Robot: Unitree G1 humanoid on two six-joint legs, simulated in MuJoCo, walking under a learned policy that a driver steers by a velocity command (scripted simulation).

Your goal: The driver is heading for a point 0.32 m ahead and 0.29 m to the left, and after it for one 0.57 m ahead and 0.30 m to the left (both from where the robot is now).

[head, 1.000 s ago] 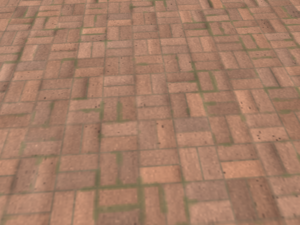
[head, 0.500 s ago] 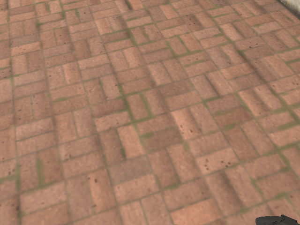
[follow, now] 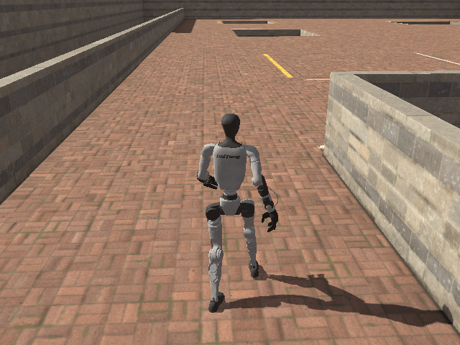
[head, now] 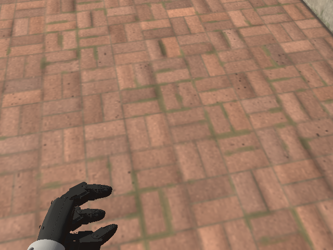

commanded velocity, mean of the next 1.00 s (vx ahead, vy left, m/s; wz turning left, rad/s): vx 0.65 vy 0.00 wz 0.78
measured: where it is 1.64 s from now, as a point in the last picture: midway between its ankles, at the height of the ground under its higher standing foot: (102, 179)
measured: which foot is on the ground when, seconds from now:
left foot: down 0.00-0.04, up 0.06-0.44, down 0.46-0.82, up 0.84-1.00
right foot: up 0.00-0.02, down 0.04-0.46, up 0.48-0.80, down 0.82-1.00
